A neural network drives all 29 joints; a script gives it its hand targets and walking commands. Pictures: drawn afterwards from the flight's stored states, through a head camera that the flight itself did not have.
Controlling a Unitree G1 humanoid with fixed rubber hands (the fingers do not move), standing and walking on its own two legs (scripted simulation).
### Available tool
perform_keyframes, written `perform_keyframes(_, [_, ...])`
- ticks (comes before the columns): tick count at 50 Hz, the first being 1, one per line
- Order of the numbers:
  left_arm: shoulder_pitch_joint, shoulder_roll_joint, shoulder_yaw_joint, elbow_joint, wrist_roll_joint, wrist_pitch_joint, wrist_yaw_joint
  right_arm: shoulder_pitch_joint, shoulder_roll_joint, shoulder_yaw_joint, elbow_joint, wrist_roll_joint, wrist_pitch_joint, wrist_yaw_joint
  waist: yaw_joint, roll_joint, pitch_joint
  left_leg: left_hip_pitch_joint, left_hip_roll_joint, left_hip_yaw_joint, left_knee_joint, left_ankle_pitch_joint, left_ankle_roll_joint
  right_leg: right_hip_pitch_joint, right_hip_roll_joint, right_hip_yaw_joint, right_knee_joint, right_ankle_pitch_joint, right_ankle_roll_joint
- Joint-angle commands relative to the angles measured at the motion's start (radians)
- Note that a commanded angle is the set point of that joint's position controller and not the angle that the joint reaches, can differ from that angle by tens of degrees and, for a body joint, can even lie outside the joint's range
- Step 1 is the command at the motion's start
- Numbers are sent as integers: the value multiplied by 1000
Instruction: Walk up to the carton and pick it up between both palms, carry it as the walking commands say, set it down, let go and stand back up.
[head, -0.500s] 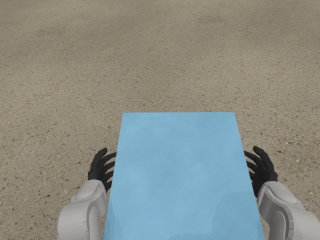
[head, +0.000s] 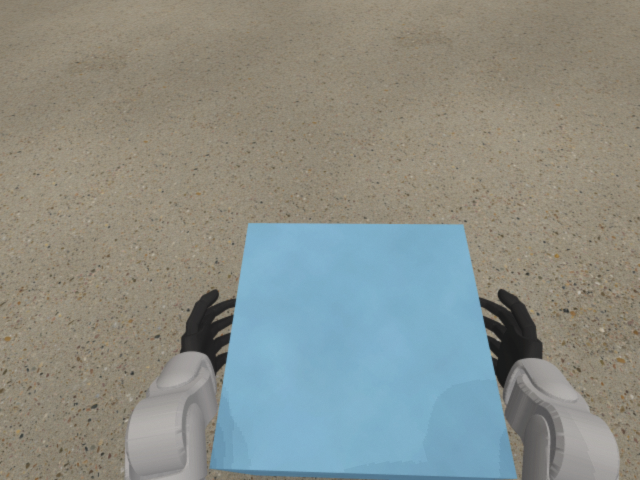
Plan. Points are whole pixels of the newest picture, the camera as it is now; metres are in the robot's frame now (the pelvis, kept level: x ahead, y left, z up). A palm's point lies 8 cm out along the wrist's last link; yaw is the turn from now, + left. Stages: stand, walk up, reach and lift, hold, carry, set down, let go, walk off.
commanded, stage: carry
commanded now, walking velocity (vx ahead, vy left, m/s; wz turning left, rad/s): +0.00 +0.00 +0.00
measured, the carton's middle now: (352, 358) +0.27 +0.00 -0.01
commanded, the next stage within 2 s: none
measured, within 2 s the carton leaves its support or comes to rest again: neither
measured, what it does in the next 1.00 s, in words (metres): stands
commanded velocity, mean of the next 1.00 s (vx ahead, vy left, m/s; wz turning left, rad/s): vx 0.00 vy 0.00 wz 0.00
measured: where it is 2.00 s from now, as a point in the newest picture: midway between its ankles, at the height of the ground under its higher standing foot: outside the picture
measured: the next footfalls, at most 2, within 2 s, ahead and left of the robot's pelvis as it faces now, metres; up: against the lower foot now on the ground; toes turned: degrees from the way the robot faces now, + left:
none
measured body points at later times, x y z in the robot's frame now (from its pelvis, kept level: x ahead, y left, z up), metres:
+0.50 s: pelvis +0.00 +0.01 -0.01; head -0.01 +0.01 +0.44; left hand +0.25 +0.19 +0.03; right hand +0.26 -0.16 +0.04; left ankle -0.05 +0.08 -0.73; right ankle -0.03 -0.09 -0.73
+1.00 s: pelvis -0.03 +0.01 +0.00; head -0.05 +0.02 +0.45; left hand +0.22 +0.20 +0.03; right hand +0.23 -0.16 +0.04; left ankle -0.05 +0.08 -0.73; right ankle -0.03 -0.09 -0.73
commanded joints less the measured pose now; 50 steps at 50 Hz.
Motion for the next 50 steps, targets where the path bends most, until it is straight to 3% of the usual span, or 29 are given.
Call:
perform_keyframes(1, [-357, -579, -654, -79, -189, -52, -110, -398, 566, 692, -48, 176, -16, 76, -9, -107, -332, 174, 15, 4, -212, 379, 12, 214, -147, 52, 179, 1153, -45])
perform_keyframes(2, [-396, -629, -725, -193, -230, -48, -108, -394, 626, 734, -122, 218, -16, 81, -19, 24, -384, 370, 114, -125, -116, 877, 59, 12, -84, 20, 275, 797, 0])
perform_keyframes(3, [-414, -585, -682, -121, -195, -59, -108, -385, 593, 676, -15, 188, -27, 85, -21, 167, -391, 492, 234, -213, -60, 1330, 122, -151, -16, -22, 316, 316, 34])
perform_keyframes(4, [-436, -553, -641, -50, -164, -77, -109, -394, 562, 627, 71, 164, -42, 91, -19, 232, -336, 504, 280, -221, -76, 1441, 155, -247, 29, -19, 233, -146, 42])
perform_keyframes(5, [-462, -513, -586, 39, -123, -111, -111, -411, 522, 572, 152, 132, -72, 100, -28, 229, -291, 444, 285, -210, -118, 1317, 141, -251, 24, -7, 182, -216, 37])
perform_keyframes(6, [-491, -532, -578, 49, -114, -143, -117, -464, 537, 579, 136, 130, -104, 107, -24, 195, -249, 343, 257, -177, -143, 1061, 112, -182, 16, -18, 100, -153, 27])
perform_keyframes(7, [-537, -572, -589, 29, -121, -171, -126, -520, 573, 608, 97, 136, -131, 112, -15, 155, -230, 235, 227, -143, -153, 786, 79, -77, -3, -27, 3, -6, 21])
perform_keyframes(9, [-610, -707, -688, -137, -208, -185, -134, -557, 706, 716, -67, 201, -147, 113, -18, 70, -260, 138, 162, -115, -112, 493, 42, 63, -82, 48, -54, 320, -8])
perform_keyframes(10, [-591, -709, -670, -99, -194, -182, -131, -566, 681, 715, -70, 197, -142, 113, -18, -15, -291, 139, 136, -92, -85, 397, 30, 84, -129, 95, -10, 597, -43])
perform_keyframes(11, [-597, -734, -708, -198, -234, -169, -121, -584, 703, 757, -177, 243, -128, 106, -22, -42, -314, 160, 132, -96, -93, 351, 17, 96, -149, 97, 16, 681, -62])
perform_keyframes(12, [-585, -699, -685, -181, -234, -157, -115, -575, 667, 735, -162, 239, -116, 95, -21, -41, -320, 172, 134, -103, -83, 422, 18, 104, -145, 84, 32, 709, -61])
perform_keyframes(13, [-530, -655, -649, -90, -202, -147, -116, -535, 622, 700, -75, 204, -108, 93, -19, -20, -336, 194, 138, -104, -72, 504, 21, 103, -131, 71, 48, 705, -55])
perform_keyframes(16, [-482, -608, -634, -38, -180, -156, -121, -468, 589, 669, 9, 165, -113, 93, -15, 15, -357, 218, 147, -112, -50, 659, 30, 95, -104, 60, 75, 643, -41])
perform_keyframes(22, [-522, -615, -635, -24, -185, -165, -125, -484, 597, 646, 37, 161, -123, 96, -16, 20, -318, 190, 141, -113, -80, 554, 31, 76, -114, 70, 59, 624, -47])
perform_keyframes(33, [-562, -620, -620, -7, -178, -175, -129, -525, 605, 631, 53, 154, -135, 99, -15, 38, -281, 179, 156, -139, -151, 500, 44, 37, -103, 68, 10, 363, -32])
perform_keyframes(50, [-568, -615, -613, 5, -173, -170, -134, -531, 608, 631, 71, 150, -128, 103, -15, 26, -267, 153, 156, -153, -207, 388, 49, 21, -110, 82, -39, 269, -33])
